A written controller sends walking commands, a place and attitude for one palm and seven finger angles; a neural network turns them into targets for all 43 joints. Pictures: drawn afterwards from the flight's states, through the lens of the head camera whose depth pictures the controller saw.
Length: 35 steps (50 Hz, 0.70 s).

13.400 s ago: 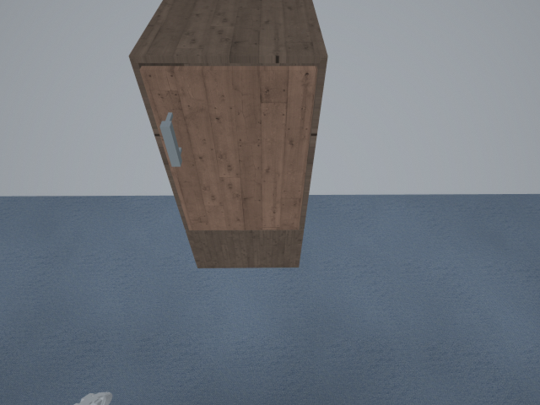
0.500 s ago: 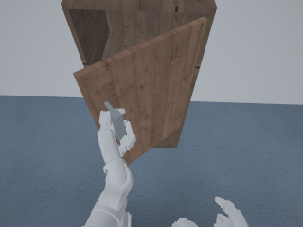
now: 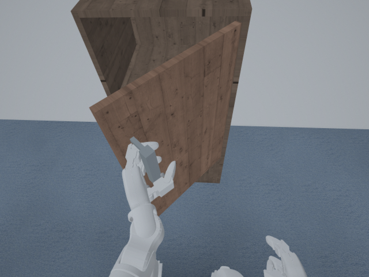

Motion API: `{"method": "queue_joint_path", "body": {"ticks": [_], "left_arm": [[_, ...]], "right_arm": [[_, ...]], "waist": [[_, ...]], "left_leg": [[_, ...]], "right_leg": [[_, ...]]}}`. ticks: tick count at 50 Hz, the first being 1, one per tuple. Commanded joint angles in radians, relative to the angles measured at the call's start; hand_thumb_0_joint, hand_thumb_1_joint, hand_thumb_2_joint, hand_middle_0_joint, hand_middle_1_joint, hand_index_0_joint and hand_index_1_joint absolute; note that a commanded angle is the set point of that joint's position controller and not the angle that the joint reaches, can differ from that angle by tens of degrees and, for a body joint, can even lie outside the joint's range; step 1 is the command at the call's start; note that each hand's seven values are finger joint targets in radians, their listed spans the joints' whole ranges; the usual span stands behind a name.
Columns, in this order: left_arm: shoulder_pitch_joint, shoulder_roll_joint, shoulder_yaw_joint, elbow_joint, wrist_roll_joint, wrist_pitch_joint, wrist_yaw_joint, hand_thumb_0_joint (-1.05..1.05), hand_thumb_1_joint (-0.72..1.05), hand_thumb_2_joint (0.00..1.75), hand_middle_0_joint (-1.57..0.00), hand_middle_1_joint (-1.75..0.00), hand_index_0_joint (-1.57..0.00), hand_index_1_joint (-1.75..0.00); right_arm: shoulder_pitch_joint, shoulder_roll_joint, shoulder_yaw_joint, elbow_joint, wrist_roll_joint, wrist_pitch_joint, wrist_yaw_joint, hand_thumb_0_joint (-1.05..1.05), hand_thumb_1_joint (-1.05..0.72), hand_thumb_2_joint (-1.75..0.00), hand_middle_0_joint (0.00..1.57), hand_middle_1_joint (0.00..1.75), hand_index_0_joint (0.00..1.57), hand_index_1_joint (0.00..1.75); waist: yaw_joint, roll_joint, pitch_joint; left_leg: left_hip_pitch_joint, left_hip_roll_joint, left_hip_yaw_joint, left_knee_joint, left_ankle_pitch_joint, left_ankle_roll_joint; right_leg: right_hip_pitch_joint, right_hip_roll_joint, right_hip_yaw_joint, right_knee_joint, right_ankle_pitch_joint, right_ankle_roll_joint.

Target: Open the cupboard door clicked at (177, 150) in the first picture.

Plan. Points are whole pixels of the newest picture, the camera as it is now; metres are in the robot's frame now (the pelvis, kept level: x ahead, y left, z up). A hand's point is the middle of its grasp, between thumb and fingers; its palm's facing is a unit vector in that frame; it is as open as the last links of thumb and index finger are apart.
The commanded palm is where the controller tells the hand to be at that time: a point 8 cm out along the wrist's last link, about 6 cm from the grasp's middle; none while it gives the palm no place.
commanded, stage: open thumb and fingers to let go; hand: left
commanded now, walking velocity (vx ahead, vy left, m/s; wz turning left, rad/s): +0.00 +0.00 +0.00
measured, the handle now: (145, 161) +0.36 +0.10 +0.04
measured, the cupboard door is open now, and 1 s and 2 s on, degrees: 49 49 49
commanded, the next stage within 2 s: slide the hand sideways off the handle in 0.52 s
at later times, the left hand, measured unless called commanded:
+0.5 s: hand (160, 172) +0.33 +0.07 +0.04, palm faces +0.28 -0.96 +0.00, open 14.7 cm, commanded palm +0.29 +0.11 +0.04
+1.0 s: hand (154, 192) +0.29 +0.07 +0.04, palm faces -0.16 -0.99 +0.05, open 16.2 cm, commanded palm +0.27 +0.13 +0.04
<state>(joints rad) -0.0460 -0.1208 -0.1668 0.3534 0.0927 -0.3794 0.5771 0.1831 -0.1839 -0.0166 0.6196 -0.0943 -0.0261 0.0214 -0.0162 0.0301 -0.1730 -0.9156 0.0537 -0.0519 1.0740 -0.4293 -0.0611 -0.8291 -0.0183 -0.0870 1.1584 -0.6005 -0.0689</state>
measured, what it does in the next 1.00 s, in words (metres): shifts its weight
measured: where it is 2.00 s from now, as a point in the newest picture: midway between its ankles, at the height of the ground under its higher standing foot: outside the picture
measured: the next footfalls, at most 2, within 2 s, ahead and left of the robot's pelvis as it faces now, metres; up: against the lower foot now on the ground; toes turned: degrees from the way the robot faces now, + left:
none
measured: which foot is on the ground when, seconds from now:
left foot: down 0.00-1.00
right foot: down 0.00-1.00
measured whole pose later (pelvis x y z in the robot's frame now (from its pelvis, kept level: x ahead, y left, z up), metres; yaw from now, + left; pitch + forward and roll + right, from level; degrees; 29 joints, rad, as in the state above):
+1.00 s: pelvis -0.01 +0.06 -0.01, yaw -3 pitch +15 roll -1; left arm 0.03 -0.02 -0.25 0.24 0.01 -0.42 0.16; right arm 0.24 -0.20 -0.01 0.50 -0.03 0.02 0.04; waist -0.03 0.03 -0.15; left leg -0.97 0.04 0.00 1.16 -0.46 -0.01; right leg -0.87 -0.04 -0.02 1.18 -0.58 0.02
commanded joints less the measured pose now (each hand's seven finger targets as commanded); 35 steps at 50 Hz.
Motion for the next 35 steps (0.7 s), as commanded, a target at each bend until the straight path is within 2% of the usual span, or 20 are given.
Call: {"method": "queue_joint_path", "body": {"ticks": [1, 2, 5, 6, 7, 11, 12, 14, 17, 21, 22, 24, 25, 28, 30, 31, 32, 33, 34, 35], "left_arm": [[-0.205, -0.042, -0.004, -0.21, 0.019, -0.081, -0.005, 0.0, -0.22, 0.42, -0.32, -1.23, -0.32, -1.23], [-0.224, -0.026, 0.007, -0.197, 0.02, -0.085, -0.005, 0.0, -0.29, 0.39, -0.32, -1.22, -0.32, -1.22], [-0.257, -0.013, 0.017, -0.192, 0.022, -0.095, -0.003, 0.0, -0.5, 0.3, -0.3, -1.2, -0.3, -1.2], [-0.243, -0.03, 0.007, -0.189, 0.021, -0.096, -0.002, 0.0, -0.5, 0.3, -0.3, -1.2, -0.3, -1.2], [-0.258, -0.027, 0.009, -0.184, 0.018, -0.096, -0.002, 0.0, -0.5, 0.3, -0.3, -1.2, -0.3, -1.2], [-0.239, -0.017, 0.027, -0.154, 0.013, -0.091, -0.004, 0.0, -0.5, 0.3, -0.27, -1.0, -0.27, -1.0], [-0.271, -0.012, 0.03, -0.169, 0.011, -0.095, -0.002, 0.0, -0.5, 0.3, -0.26, -0.95, -0.26, -0.95], [-0.24, -0.029, 0.02, -0.157, 0.016, -0.092, -0.002, 0.0, -0.5, 0.3, -0.24, -0.85, -0.24, -0.85], [-0.278, -0.043, 0.005, -0.149, 0.029, -0.088, 0.007, 0.0, -0.5, 0.3, -0.22, -0.7, -0.22, -0.7], [-0.248, -0.055, 0.003, -0.141, 0.027, -0.079, 0.013, 0.0, -0.5, 0.3, -0.18, -0.5, -0.18, -0.5], [-0.269, -0.057, -0.002, -0.156, 0.028, -0.079, 0.016, 0.0, -0.5, 0.3, -0.18, -0.45, -0.18, -0.45], [-0.268, -0.067, -0.004, -0.146, 0.022, -0.072, 0.019, 0.0, -0.5, 0.3, -0.16, -0.35, -0.16, -0.35], [-0.258, -0.055, 0.01, -0.153, 0.019, -0.069, 0.023, 0.0, -0.5, 0.3, -0.15, -0.3, -0.15, -0.3], [-0.29, -0.082, -0.007, -0.147, 0.017, -0.062, 0.032, 0.0, -0.5, 0.3, -0.15, -0.3, -0.15, -0.3], [-0.285, -0.074, 0.001, -0.14, 0.021, -0.055, 0.037, 0.0, -0.5, 0.3, -0.15, -0.3, -0.15, -0.3], [-0.292, -0.09, -0.01, -0.141, 0.019, -0.053, 0.039, 0.0, -0.5, 0.3, -0.15, -0.3, -0.15, -0.3], [-0.265, 0.033, -0.221, -0.161, 0.149, -0.092, -0.177, 0.0, -0.5, 0.3, -0.15, -0.3, -0.15, -0.3], [-0.321, 0.087, -0.159, -0.22, 0.107, -0.141, -0.296, 0.0, -0.5, 0.3, -0.15, -0.3, -0.15, -0.3], [-0.307, 0.12, -0.156, -0.261, 0.079, -0.168, -0.39, 0.0, -0.5, 0.3, -0.15, -0.3, -0.15, -0.3], [-0.289, 0.116, -0.168, -0.283, 0.037, -0.172, -0.477, 0.0, -0.5, 0.3, -0.15, -0.3, -0.15, -0.3]], "right_arm": [[-0.046, -0.074, -0.032, -0.141, 0.004, -0.04, -0.005, 0.0, -0.9, -0.9, 0.2, 0.3, 0.2, 0.3], [-0.045, -0.076, -0.032, -0.135, 0.006, -0.038, -0.007, 0.0, -0.9, -0.9, 0.2, 0.3, 0.2, 0.3], [-0.046, -0.079, -0.036, -0.13, 0.004, -0.036, -0.012, 0.0, -0.9, -0.9, 0.2, 0.3, 0.2, 0.3], [-0.046, -0.077, -0.036, -0.134, 0.004, -0.035, -0.011, 0.0, -0.9, -0.9, 0.2, 0.3, 0.2, 0.3], [-0.042, -0.079, -0.034, -0.132, 0.004, -0.034, -0.011, 0.0, -0.9, -0.9, 0.2, 0.3, 0.2, 0.3], [-0.038, -0.08, -0.036, -0.13, 0.004, -0.027, -0.015, 0.0, -0.9, -0.9, 0.2, 0.3, 0.2, 0.3], [-0.037, -0.081, -0.036, -0.128, 0.004, -0.027, -0.015, 0.0, -0.9, -0.9, 0.2, 0.3, 0.2, 0.3], [-0.035, -0.081, -0.038, -0.131, 0.004, -0.024, -0.013, 0.0, -0.9, -0.9, 0.2, 0.3, 0.2, 0.3], [-0.03, -0.084, -0.038, -0.128, 0.004, -0.023, -0.009, 0.0, -0.9, -0.9, 0.2, 0.3, 0.2, 0.3], [-0.031, -0.08, -0.036, -0.138, 0.003, -0.023, -0.007, 0.0, -0.9, -0.9, 0.2, 0.3, 0.2, 0.3], [-0.035, -0.08, -0.037, -0.137, 0.003, -0.023, -0.006, 0.0, -0.9, -0.9, 0.2, 0.3, 0.2, 0.3], [-0.034, -0.081, -0.036, -0.138, 0.004, -0.024, -0.006, 0.0, -0.9, -0.9, 0.2, 0.3, 0.2, 0.3], [-0.035, -0.081, -0.036, -0.14, 0.003, -0.024, -0.007, 0.0, -0.9, -0.9, 0.2, 0.3, 0.2, 0.3], [-0.042, -0.079, -0.032, -0.139, 0.004, -0.025, -0.006, 0.0, -0.9, -0.9, 0.2, 0.3, 0.2, 0.3], [-0.049, -0.081, -0.032, -0.142, 0.005, -0.026, -0.006, 0.0, -0.9, -0.9, 0.2, 0.3, 0.2, 0.3], [-0.056, -0.078, -0.03, -0.14, 0.006, -0.025, -0.005, 0.0, -0.9, -0.9, 0.2, 0.3, 0.2, 0.3], [0.015, -0.125, -0.035, -0.126, 0.016, -0.008, 0.0, 0.0, -0.9, -0.9, 0.2, 0.3, 0.2, 0.3], [0.017, -0.115, -0.043, -0.153, 0.023, -0.004, -0.003, 0.0, -0.9, -0.9, 0.2, 0.3, 0.2, 0.3], [0.011, -0.121, -0.043, -0.17, 0.031, -0.002, -0.006, 0.0, -0.9, -0.9, 0.2, 0.3, 0.2, 0.3], [0.021, -0.124, -0.042, -0.19, 0.045, 0.002, -0.007, 0.0, -0.9, -0.9, 0.2, 0.3, 0.2, 0.3]], "waist": [[-0.02, -0.156, -0.271], [-0.027, -0.173, -0.253], [-0.028, -0.175, -0.259], [-0.021, -0.152, -0.27], [-0.025, -0.148, -0.266], [-0.02, -0.178, -0.267], [-0.023, -0.168, -0.275], [-0.016, -0.154, -0.277], [-0.025, -0.13, -0.273], [-0.013, -0.139, -0.282], [-0.018, -0.119, -0.283], [-0.025, -0.142, -0.268], [-0.012, -0.135, -0.279], [-0.019, -0.124, -0.268], [-0.015, -0.124, -0.263], [-0.015, -0.112, -0.263], [-0.111, -0.142, -0.218], [-0.084, -0.119, -0.265], [-0.066, -0.064, -0.317], [-0.066, -0.03, -0.331]], "left_leg": [[0.134, -0.069, 0.043, -0.027, 0.133, 0.064], [0.127, -0.066, 0.04, -0.026, 0.122, 0.064], [0.121, -0.066, 0.038, -0.022, 0.118, 0.067], [0.129, -0.068, 0.044, -0.026, 0.119, 0.068], [0.132, -0.068, 0.044, -0.025, 0.119, 0.068], [0.124, -0.067, 0.045, -0.029, 0.126, 0.068], [0.13, -0.067, 0.045, -0.029, 0.129, 0.068], [0.149, -0.066, 0.051, -0.039, 0.138, 0.068], [0.17, -0.063, 0.054, -0.039, 0.148, 0.07], [0.174, -0.064, 0.055, -0.045, 0.168, 0.069], [0.182, -0.063, 0.058, -0.043, 0.167, 0.068], [0.185, -0.063, 0.058, -0.045, 0.158, 0.068], [0.182, -0.063, 0.055, -0.047, 0.168, 0.067], [0.193, -0.063, 0.056, -0.051, 0.152, 0.067], [0.192, -0.06, 0.051, -0.053, 0.155, 0.066], [0.197, -0.06, 0.052, -0.055, 0.15, 0.065], [0.209, -0.059, 0.053, -0.033, 0.151, 0.086], [0.204, -0.062, 0.05, -0.019, 0.172, 0.093], [0.227, -0.064, 0.051, -0.017, 0.178, 0.093], [0.256, -0.064, 0.048, -0.023, 0.184, 0.092]], "right_leg": [[0.173, -0.039, 0.149, -0.275, 0.486, 0.088], [0.162, -0.041, 0.153, -0.281, 0.466, 0.089], [0.155, -0.038, 0.156, -0.281, 0.431, 0.085], [0.153, -0.037, 0.151, -0.277, 0.433, 0.084], [0.147, -0.036, 0.147, -0.276, 0.435, 0.084], [0.163, -0.036, 0.148, -0.277, 0.452, 0.087], [0.161, -0.035, 0.146, -0.273, 0.457, 0.087], [0.154, -0.025, 0.124, -0.266, 0.449, 0.079], [0.119, -0.013, 0.098, -0.252, 0.426, 0.07], [0.134, -0.006, 0.085, -0.244, 0.444, 0.066], [0.124, -0.005, 0.084, -0.244, 0.438, 0.065], [0.115, 0.0, 0.074, -0.249, 0.413, 0.065], [0.126, 0.003, 0.073, -0.244, 0.409, 0.06], [0.098, 0.008, 0.059, -0.243, 0.363, 0.057], [0.092, 0.014, 0.049, -0.237, 0.346, 0.051], [0.082, 0.015, 0.045, -0.233, 0.338, 0.05], [0.03, 0.012, 0.067, -0.219, 0.407, 0.052], [0.055, 0.002, 0.074, -0.205, 0.453, 0.045], [0.072, 0.003, 0.082, -0.19, 0.463, 0.041], [0.074, 0.006, 0.076, -0.183, 0.451, 0.033]]}}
